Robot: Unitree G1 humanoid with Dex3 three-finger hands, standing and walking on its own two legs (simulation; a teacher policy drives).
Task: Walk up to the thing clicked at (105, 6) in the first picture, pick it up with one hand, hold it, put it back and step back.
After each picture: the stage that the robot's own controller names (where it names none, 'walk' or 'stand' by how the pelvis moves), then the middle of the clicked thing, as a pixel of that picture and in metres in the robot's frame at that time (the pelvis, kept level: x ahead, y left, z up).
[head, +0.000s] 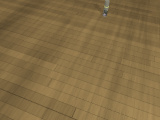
stand; (106, 8) +2.23 -0.48 -0.65
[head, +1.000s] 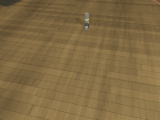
walk; (86, 21) +2.12 -0.01 -0.62
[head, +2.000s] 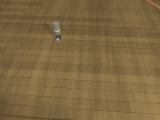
walk; (57, 32) +1.46 +0.29 -0.64
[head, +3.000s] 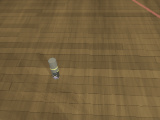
walk; (54, 69) +0.93 +0.28 -0.65
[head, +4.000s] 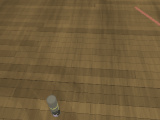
walk; (54, 106) +0.56 +0.24 -0.65
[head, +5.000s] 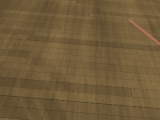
stand; out of the picture +0.40 +0.21 -0.65
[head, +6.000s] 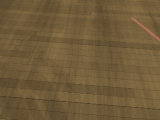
walk; out of the picture +0.38 +0.21 -0.66
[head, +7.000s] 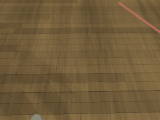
stand; out of the picture +0.39 +0.26 -0.63
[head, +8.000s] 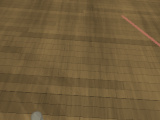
stand; out of the picture +0.45 +0.25 -0.63
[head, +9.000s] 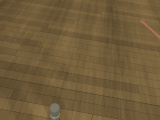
stand; (55, 115) +0.50 +0.14 -0.64
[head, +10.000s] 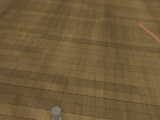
walk; (56, 118) +0.52 +0.14 -0.65
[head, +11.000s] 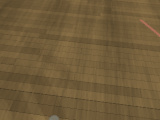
stand; out of the picture +0.43 +0.15 -0.66
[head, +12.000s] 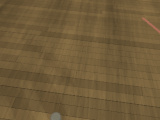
stand; out of the picture +0.44 +0.15 -0.66
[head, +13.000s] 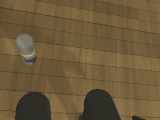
go down; (27, 51) +0.52 +0.18 -0.33
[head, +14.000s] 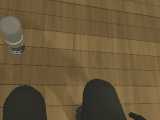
go down; (14, 39) +0.53 +0.20 -0.26
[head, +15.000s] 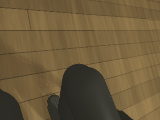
close in; out of the picture +0.51 +0.26 -0.18
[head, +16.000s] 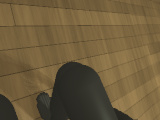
close; out of the picture +0.51 +0.28 -0.17
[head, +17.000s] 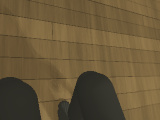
lift; out of the picture +0.42 +0.25 -0.13
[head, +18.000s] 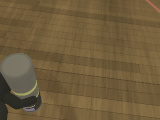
lift; (26, 88) +0.32 +0.17 +0.04
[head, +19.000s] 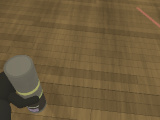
hold; (29, 89) +0.32 +0.16 +0.04
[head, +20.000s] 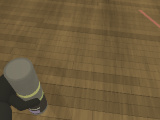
hold; (30, 91) +0.31 +0.16 +0.04
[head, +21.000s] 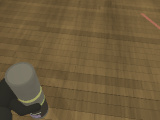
crouch; (31, 95) +0.30 +0.16 +0.05
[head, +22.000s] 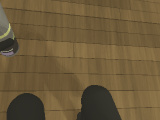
crouch; out of the picture +0.49 +0.19 -0.04
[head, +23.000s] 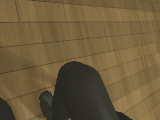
lower; out of the picture +0.48 +0.28 -0.18
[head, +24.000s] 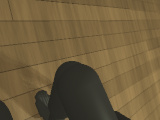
lower; out of the picture +0.49 +0.29 -0.18
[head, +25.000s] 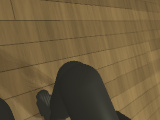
lower; out of the picture +0.49 +0.29 -0.18
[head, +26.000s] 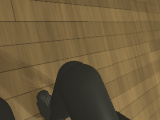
lower; out of the picture +0.48 +0.28 -0.18
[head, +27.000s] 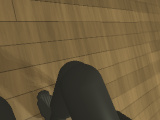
loosen; out of the picture +0.48 +0.28 -0.18
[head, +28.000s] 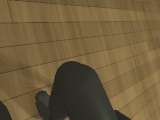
withdraw; out of the picture +0.49 +0.28 -0.18
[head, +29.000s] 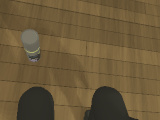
walk; (32, 48) +0.52 +0.20 -0.31
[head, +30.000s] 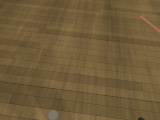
stand; out of the picture +0.45 +0.14 -0.59
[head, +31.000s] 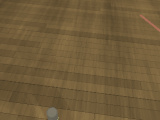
stand; (53, 119) +0.47 +0.15 -0.60
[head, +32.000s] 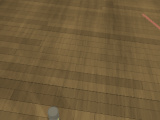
stand; (54, 118) +0.46 +0.15 -0.60
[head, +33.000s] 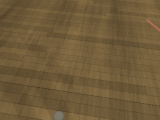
stand; out of the picture +0.47 +0.14 -0.66
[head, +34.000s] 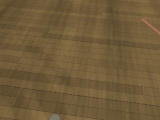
stand; out of the picture +0.44 +0.16 -0.66
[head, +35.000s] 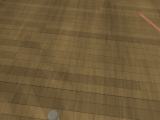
walk; out of the picture +0.45 +0.17 -0.66
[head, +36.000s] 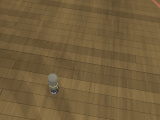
walk; (53, 84) +0.61 +0.17 -0.63
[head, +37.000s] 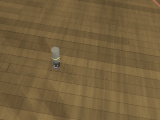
walk; (55, 58) +0.88 +0.18 -0.64
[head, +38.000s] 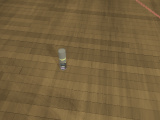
stand; (62, 59) +1.06 +0.18 -0.64
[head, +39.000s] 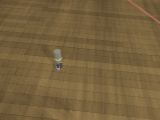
stand; (58, 60) +1.07 +0.18 -0.66
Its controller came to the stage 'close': yes
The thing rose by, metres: 0.68
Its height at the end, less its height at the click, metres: +0.00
